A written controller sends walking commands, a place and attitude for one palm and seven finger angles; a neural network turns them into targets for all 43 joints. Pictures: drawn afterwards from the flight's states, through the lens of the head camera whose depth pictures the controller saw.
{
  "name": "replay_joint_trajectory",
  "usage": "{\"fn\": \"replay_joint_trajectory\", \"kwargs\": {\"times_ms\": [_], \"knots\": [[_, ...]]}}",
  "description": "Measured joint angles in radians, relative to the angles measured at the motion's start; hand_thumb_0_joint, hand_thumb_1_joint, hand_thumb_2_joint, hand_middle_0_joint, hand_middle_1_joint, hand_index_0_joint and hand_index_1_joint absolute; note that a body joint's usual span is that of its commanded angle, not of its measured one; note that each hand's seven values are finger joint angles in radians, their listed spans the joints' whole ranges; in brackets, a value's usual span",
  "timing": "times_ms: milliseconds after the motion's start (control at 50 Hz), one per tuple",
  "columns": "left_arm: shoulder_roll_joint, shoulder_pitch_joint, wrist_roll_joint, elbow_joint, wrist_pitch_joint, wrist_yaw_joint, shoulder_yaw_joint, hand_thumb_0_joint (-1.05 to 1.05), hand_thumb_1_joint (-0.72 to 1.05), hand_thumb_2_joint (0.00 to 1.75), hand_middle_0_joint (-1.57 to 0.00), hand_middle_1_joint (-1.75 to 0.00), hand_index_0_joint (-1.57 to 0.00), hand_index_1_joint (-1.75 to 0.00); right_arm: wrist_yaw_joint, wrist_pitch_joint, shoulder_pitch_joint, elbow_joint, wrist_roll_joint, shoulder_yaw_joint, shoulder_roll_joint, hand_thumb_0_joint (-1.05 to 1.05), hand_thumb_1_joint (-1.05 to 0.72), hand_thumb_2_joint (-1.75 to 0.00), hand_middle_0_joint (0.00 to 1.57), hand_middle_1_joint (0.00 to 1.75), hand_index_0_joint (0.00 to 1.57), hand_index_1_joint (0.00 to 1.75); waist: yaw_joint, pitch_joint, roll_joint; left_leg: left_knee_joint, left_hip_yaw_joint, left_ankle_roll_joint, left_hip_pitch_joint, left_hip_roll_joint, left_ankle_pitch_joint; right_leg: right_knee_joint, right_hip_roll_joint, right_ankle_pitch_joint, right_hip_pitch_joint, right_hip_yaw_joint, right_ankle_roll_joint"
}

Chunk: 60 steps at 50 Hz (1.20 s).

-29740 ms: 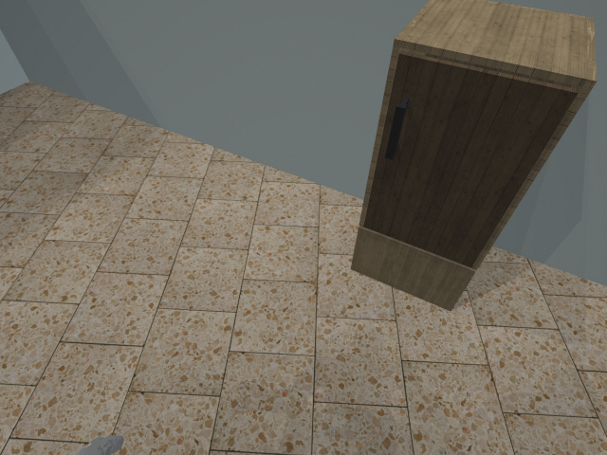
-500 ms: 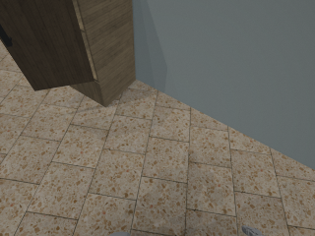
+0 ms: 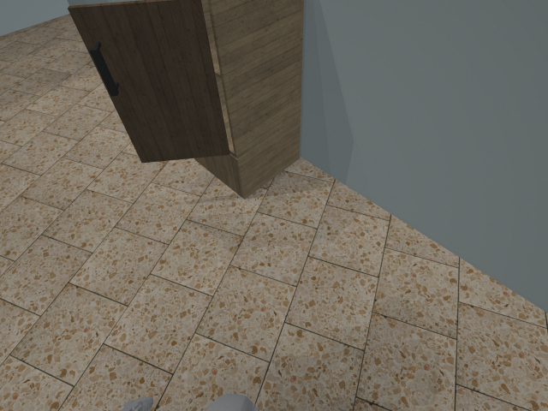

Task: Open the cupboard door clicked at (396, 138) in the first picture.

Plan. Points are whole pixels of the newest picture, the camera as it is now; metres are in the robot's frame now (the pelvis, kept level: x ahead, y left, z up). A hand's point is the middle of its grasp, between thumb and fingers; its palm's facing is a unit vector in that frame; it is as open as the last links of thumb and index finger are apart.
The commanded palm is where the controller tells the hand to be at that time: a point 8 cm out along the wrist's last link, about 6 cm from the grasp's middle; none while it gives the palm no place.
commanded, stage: turn to face it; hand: left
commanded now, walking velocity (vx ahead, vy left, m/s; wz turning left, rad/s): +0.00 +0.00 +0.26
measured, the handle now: (106, 69) +1.04 +0.58 -0.04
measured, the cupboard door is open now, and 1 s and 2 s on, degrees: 51 51 51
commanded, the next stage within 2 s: take the last steps up to it in 0.04 s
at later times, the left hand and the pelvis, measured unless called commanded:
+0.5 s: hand out of the picture +0.05 +0.25 -0.17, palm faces +0.20 -0.96 -0.18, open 7.4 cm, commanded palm none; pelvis +0.04 +0.04 +0.01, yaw +9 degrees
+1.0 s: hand (141, 385) +0.18 +0.25 -0.15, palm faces +0.32 -0.92 -0.24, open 7.1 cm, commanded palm none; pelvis +0.20 +0.05 +0.01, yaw +15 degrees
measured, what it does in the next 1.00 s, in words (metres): walks ahead, turning left: left foot, then right foot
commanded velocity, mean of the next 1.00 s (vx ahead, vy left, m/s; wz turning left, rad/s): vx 0.26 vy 0.13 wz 0.16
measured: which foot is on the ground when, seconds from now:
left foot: up 0.00-0.26, down 0.28-0.76, up 0.78-1.00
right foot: down 0.00-0.28, up 0.30-0.74, down 0.76-1.00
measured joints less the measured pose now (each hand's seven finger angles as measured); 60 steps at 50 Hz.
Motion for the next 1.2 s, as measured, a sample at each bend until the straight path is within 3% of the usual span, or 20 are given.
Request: {"fn": "replay_joint_trajectory", "kwargs": {"times_ms": [40,80,180,260,300,340,400,460,580,720,760,800,840,900,980,1040,1120,1200], "knots": [[-0.011,0.022,-0.001,0.012,0.001,0.001,-0.003,0.00,0.91,0.90,-0.20,-0.30,-0.20,-0.30,0.004,0.003,0.001,0.009,-0.001,-0.002,-0.001,0.01,-0.91,-0.90,0.20,0.30,0.21,0.30,-0.002,-0.003,-0.012,0.082,0.031,-0.011,-0.018,0.016,0.029,-0.038,-0.011,0.013,0.025,-0.015,0.002],[-0.016,0.039,0.000,0.023,-0.001,0.002,-0.004,0.00,0.91,0.90,-0.20,-0.30,-0.20,-0.30,0.005,0.002,0.001,0.016,0.001,0.000,0.005,0.01,-0.91,-0.90,0.20,0.30,0.20,0.30,0.000,-0.002,-0.032,0.061,0.053,-0.021,-0.004,0.030,0.034,-0.067,-0.022,0.024,0.044,-0.030,0.001],[-0.015,0.068,0.007,0.054,-0.014,0.002,-0.001,0.00,0.91,0.90,-0.21,-0.30,-0.20,-0.30,0.001,-0.007,-0.020,0.031,0.008,0.011,0.021,0.01,-0.91,-0.90,0.20,0.30,0.20,0.30,0.026,0.012,-0.074,-0.187,0.089,-0.026,0.095,0.046,-0.005,-0.080,-0.045,0.023,0.058,-0.060,0.008],[0.004,0.098,0.004,0.087,-0.014,-0.008,0.011,0.00,0.91,0.90,-0.21,-0.30,-0.20,-0.30,0.001,-0.029,-0.036,0.031,0.006,0.025,0.034,0.01,-0.91,-0.90,0.20,0.30,0.20,0.30,0.044,0.009,-0.090,-0.404,0.123,-0.011,0.194,0.038,0.062,-0.035,-0.059,-0.010,0.051,-0.089,0.030],[0.021,0.114,-0.002,0.103,-0.004,-0.015,0.022,0.00,0.91,0.90,-0.21,-0.30,-0.20,-0.30,0.003,-0.049,-0.035,0.024,0.001,0.030,0.042,0.01,-0.91,-0.90,0.20,0.30,0.20,0.30,0.046,-0.003,-0.104,-0.481,0.126,0.037,0.223,0.025,0.152,0.039,-0.072,-0.061,0.023,-0.092,0.040],[0.038,0.113,-0.001,0.125,0.018,-0.017,0.031,0.00,0.91,0.90,-0.20,-0.30,-0.20,-0.30,0.000,-0.065,-0.029,0.017,-0.007,0.038,0.057,0.01,-0.91,-0.90,0.20,0.30,0.20,0.30,0.053,-0.005,-0.120,-0.452,0.133,0.081,0.221,0.015,0.139,0.217,-0.065,-0.183,-0.046,-0.045,0.039],[0.047,0.094,0.006,0.147,0.032,-0.026,0.036,0.01,0.91,0.90,-0.20,-0.30,-0.20,-0.30,-0.014,-0.086,0.008,0.011,-0.009,0.049,0.072,0.01,-0.91,-0.90,0.20,0.30,0.20,0.30,0.043,-0.020,-0.109,-0.498,0.122,0.099,0.255,0.012,0.129,0.451,-0.043,-0.172,-0.160,-0.005,0.031],[0.047,0.059,0.006,0.139,0.020,-0.036,0.034,0.01,0.91,0.90,-0.20,-0.30,-0.20,-0.30,-0.023,-0.102,0.054,0.030,-0.005,0.060,0.082,0.00,-0.91,-0.90,0.20,0.30,0.21,0.30,0.038,-0.024,-0.091,-0.585,0.103,0.101,0.310,0.002,0.165,0.522,-0.045,-0.080,-0.234,0.015,0.033],[0.030,-0.015,0.002,0.104,0.002,-0.038,0.025,0.00,0.91,0.90,-0.20,-0.30,-0.19,-0.30,-0.022,-0.110,0.139,0.086,-0.002,0.068,0.095,0.01,-0.91,-0.90,0.21,0.30,0.21,0.30,0.021,-0.028,-0.062,-0.694,0.076,0.108,0.400,-0.016,0.185,0.383,-0.057,0.004,-0.272,0.023,0.043],[0.003,-0.087,0.001,0.073,-0.011,-0.038,0.015,0.00,0.91,0.90,-0.20,-0.30,-0.19,-0.30,-0.023,-0.109,0.212,0.134,-0.008,0.063,0.092,0.01,-0.91,-0.90,0.21,0.30,0.21,0.30,-0.019,-0.019,-0.040,-0.669,0.072,0.093,0.454,-0.030,0.103,0.113,-0.022,0.015,-0.177,-0.010,0.026],[-0.006,-0.099,0.003,0.059,-0.035,-0.039,0.013,0.00,0.91,0.90,-0.20,-0.30,-0.20,-0.30,-0.022,-0.108,0.234,0.149,-0.001,0.059,0.089,0.01,-0.91,-0.90,0.21,0.30,0.21,0.30,-0.022,-0.013,-0.032,-0.550,0.064,0.084,0.422,-0.028,0.032,0.021,-0.008,0.078,-0.112,-0.025,0.001],[-0.024,-0.104,0.001,0.053,-0.059,-0.034,0.010,0.00,0.91,0.90,-0.20,-0.30,-0.20,-0.30,-0.019,-0.093,0.226,0.166,0.004,0.051,0.081,0.01,-0.91,-0.90,0.21,0.30,0.21,0.30,-0.028,0.009,-0.011,-0.265,0.056,0.071,0.320,-0.016,-0.040,0.061,-0.007,0.048,-0.090,-0.057,-0.025],[-0.039,-0.081,-0.003,0.051,-0.070,-0.026,0.006,0.00,0.91,0.90,-0.20,-0.30,-0.20,-0.30,-0.014,-0.077,0.208,0.174,0.001,0.041,0.072,0.01,-0.91,-0.90,0.21,0.30,0.21,0.30,-0.023,0.010,-0.008,-0.026,0.067,0.058,0.201,0.002,-0.012,0.039,-0.013,0.016,-0.045,-0.080,-0.030],[-0.051,-0.022,-0.005,0.078,-0.075,-0.014,0.008,0.00,0.91,0.90,-0.20,-0.30,-0.20,-0.30,-0.007,-0.063,0.157,0.160,-0.006,0.027,0.058,0.01,-0.91,-0.90,0.20,0.30,0.20,0.30,-0.010,0.001,-0.020,0.096,0.085,0.032,0.052,0.055,0.101,-0.054,-0.017,0.032,0.025,-0.090,-0.018],[-0.024,0.058,-0.008,0.130,-0.089,0.001,0.032,-0.02,0.95,0.90,-0.21,-0.30,-0.20,-0.30,0.004,-0.064,0.086,0.118,-0.009,0.017,0.049,0.01,-0.91,-0.90,0.20,0.30,0.20,0.30,0.010,-0.012,-0.042,0.020,0.086,-0.003,-0.068,0.119,0.216,-0.169,-0.023,0.054,0.109,-0.101,-0.010],[-0.014,0.122,-0.003,0.177,-0.089,-0.004,0.027,-0.02,0.95,0.90,-0.20,-0.30,-0.20,-0.30,0.013,-0.066,0.031,0.089,-0.009,0.012,0.039,0.01,-0.91,-0.90,0.20,0.30,0.20,0.30,0.031,-0.020,-0.048,-0.093,0.097,-0.016,-0.101,0.140,0.273,-0.221,-0.034,0.051,0.160,-0.102,0.007],[-0.019,0.198,0.004,0.230,-0.083,-0.010,0.016,-0.01,0.93,0.90,-0.20,-0.30,-0.20,-0.30,0.026,-0.070,-0.037,0.059,-0.007,0.015,0.032,0.01,-0.91,-0.90,0.20,0.30,0.20,0.30,0.065,-0.024,-0.047,-0.269,0.126,-0.014,-0.078,0.134,0.304,-0.242,-0.055,0.018,0.217,-0.103,0.046],[-0.023,0.259,0.009,0.264,-0.067,-0.012,0.015,0.00,0.92,0.90,-0.20,-0.30,-0.20,-0.30,0.036,-0.085,-0.090,0.031,-0.005,0.027,0.040,0.01,-0.91,-0.90,0.20,0.30,0.20,0.30,0.099,-0.023,-0.060,-0.419,0.163,0.012,0.006,0.101,0.275,-0.196,-0.088,-0.056,0.252,-0.099,0.096]]}}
